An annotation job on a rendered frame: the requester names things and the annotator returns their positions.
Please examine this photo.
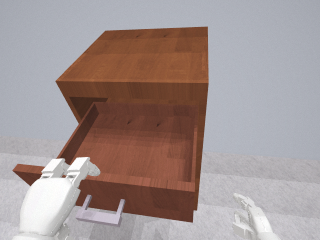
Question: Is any cabinet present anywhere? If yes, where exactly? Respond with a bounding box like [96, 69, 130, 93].
[55, 26, 209, 211]

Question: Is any robot right hand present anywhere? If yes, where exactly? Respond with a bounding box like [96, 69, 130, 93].
[232, 193, 274, 240]

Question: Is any drawer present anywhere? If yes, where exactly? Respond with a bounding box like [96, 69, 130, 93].
[12, 102, 199, 223]

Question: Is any handle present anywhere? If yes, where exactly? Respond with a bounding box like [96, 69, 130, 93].
[75, 194, 126, 227]

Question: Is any robot left hand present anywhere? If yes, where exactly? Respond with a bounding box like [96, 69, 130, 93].
[19, 157, 101, 240]

